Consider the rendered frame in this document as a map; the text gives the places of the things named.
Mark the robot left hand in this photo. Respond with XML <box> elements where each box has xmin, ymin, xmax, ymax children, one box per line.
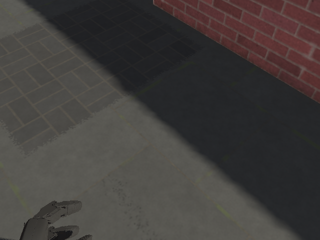
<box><xmin>19</xmin><ymin>200</ymin><xmax>93</xmax><ymax>240</ymax></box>

